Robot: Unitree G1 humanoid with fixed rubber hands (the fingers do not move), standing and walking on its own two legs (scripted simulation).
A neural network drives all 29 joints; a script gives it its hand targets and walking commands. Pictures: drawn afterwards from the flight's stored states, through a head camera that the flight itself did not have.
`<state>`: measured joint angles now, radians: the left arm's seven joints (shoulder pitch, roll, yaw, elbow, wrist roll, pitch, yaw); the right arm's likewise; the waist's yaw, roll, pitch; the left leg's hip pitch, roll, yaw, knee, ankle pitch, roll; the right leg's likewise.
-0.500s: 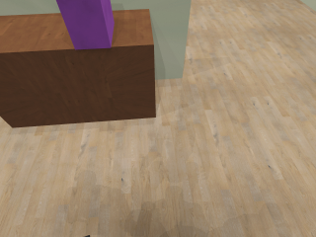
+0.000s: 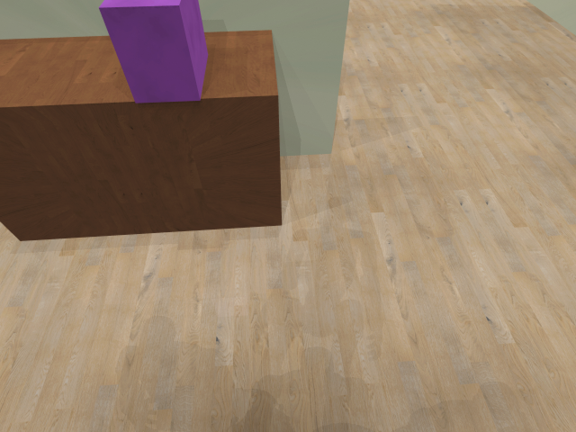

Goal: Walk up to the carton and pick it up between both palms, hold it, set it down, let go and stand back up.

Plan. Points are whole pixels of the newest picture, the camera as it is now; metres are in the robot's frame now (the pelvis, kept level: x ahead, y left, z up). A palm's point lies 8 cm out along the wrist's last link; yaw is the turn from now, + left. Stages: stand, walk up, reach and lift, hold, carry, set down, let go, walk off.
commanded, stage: stand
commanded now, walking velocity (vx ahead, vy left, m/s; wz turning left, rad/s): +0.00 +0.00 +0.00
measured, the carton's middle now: (163, 35) +1.13 +0.41 +0.02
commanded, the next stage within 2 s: walk up in 0.54 s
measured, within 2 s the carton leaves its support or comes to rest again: neither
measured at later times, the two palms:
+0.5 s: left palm out of the picture -0.04 +0.19 -0.14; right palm out of the picture -0.06 -0.20 -0.15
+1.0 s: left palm out of the picture -0.09 +0.24 -0.15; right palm out of the picture +0.07 -0.22 -0.13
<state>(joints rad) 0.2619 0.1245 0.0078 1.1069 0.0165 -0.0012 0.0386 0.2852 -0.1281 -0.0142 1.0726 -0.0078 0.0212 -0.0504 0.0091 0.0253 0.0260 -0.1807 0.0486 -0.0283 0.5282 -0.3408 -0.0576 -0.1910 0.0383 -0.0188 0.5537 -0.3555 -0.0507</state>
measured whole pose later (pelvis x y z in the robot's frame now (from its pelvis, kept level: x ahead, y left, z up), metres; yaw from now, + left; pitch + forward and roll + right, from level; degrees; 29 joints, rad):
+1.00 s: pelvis +0.03 +0.03 +0.00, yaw +12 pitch -4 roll -2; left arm 0.43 0.19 0.02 1.12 0.06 -0.06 0.04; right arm 0.34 -0.22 -0.03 1.05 -0.07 0.00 0.03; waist 0.03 0.01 0.06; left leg -0.48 0.09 -0.01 0.90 -0.35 -0.02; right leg 0.01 -0.02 -0.21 0.48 -0.41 -0.02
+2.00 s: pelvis +0.44 +0.16 -0.03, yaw +21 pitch -4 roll +0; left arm 0.48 0.23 -0.02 0.97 0.04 -0.02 -0.01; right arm 0.23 -0.20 -0.04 0.79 -0.06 -0.06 0.02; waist 0.05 -0.04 0.12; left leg -0.46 0.04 0.08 0.78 -0.27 0.03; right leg -0.14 -0.15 -0.13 0.92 -0.56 0.00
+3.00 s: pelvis +0.71 +0.21 -0.02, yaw +14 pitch -2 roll +0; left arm 0.24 0.25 0.02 0.86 0.01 0.04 0.02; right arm 0.11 -0.16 0.03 0.82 -0.03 0.02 -0.03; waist 0.01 -0.01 0.09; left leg -0.42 0.10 0.15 0.69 -0.23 0.01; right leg -0.33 -0.04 -0.02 0.85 -0.51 0.01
